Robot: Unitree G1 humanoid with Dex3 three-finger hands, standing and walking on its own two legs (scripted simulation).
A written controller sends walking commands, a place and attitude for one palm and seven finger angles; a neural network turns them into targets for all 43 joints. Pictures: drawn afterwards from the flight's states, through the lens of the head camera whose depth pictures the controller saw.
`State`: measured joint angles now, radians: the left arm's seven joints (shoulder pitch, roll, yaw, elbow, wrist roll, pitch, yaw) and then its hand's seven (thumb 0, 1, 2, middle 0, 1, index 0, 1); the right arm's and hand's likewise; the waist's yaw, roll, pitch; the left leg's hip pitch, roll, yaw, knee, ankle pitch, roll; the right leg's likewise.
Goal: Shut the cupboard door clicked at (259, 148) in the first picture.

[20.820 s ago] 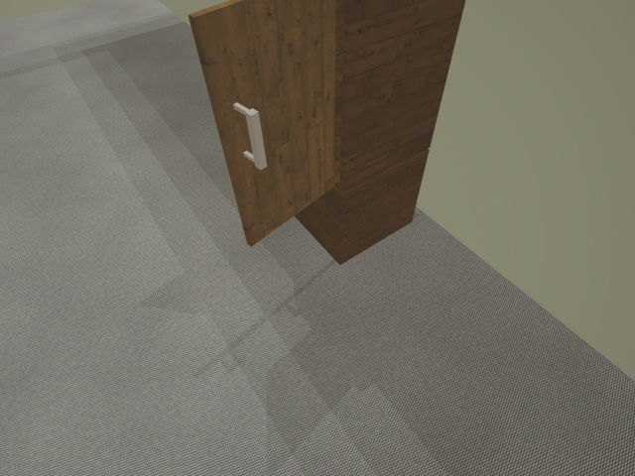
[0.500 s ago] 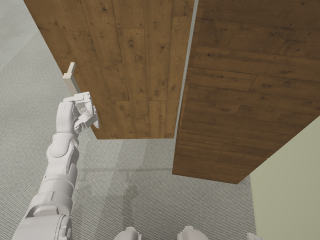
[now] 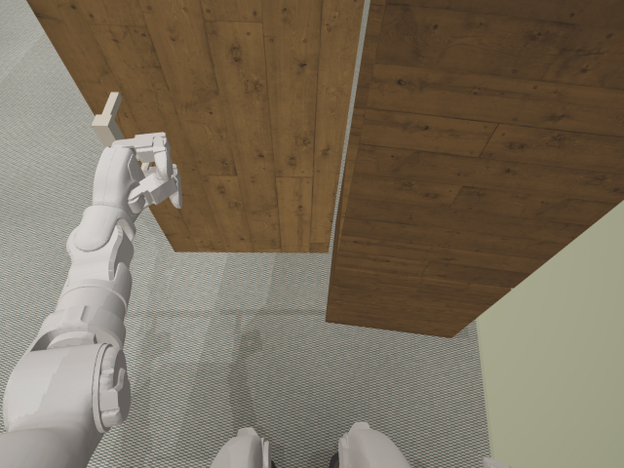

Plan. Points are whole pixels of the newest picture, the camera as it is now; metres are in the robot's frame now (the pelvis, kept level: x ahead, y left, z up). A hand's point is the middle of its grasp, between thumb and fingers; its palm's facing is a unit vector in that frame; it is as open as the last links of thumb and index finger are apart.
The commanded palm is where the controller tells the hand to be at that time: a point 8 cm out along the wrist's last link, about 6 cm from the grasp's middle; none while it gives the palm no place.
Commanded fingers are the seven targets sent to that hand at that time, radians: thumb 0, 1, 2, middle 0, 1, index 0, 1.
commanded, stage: push the door shut along its arc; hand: left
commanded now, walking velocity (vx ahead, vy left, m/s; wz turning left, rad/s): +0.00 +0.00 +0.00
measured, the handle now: (128, 147) +0.52 +0.23 +0.07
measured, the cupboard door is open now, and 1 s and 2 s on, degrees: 97 78 64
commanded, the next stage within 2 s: pull the fist back off the door in 1.24 s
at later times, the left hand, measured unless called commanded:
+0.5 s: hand (198, 141) +0.53 +0.13 +0.08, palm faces -0.23 -0.97 +0.00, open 3.1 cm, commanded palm +0.52 +0.19 +0.07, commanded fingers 0.00 0.90 0.90 -1.30 -1.50 -1.30 -1.50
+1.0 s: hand (210, 118) +0.57 +0.12 +0.08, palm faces -0.33 -0.95 -0.01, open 3.1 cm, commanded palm +0.59 +0.14 +0.07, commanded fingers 0.00 0.90 0.90 -1.30 -1.50 -1.30 -1.50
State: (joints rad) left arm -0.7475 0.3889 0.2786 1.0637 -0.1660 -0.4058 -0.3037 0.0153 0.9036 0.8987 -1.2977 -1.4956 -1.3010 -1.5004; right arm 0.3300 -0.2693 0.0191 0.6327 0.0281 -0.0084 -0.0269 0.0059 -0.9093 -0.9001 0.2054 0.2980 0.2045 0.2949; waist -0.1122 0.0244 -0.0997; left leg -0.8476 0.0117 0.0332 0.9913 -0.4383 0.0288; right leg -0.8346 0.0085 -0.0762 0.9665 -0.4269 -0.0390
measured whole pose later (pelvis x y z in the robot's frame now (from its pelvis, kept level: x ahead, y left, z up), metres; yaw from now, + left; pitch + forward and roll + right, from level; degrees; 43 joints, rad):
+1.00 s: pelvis -0.01 +0.01 -0.03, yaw -2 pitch +27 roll -5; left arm -1.30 0.63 0.25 1.35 -0.06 -0.26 -0.43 -0.01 0.92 0.96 -1.30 -1.50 -1.30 -1.50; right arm 0.41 -0.29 0.05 0.66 -0.02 -0.03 -0.02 0.00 -0.91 -0.90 0.21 0.30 0.21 0.29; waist -0.27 0.05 -0.09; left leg -1.17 0.03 0.00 1.17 -0.49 0.05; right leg -1.12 0.03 -0.11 1.08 -0.44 -0.03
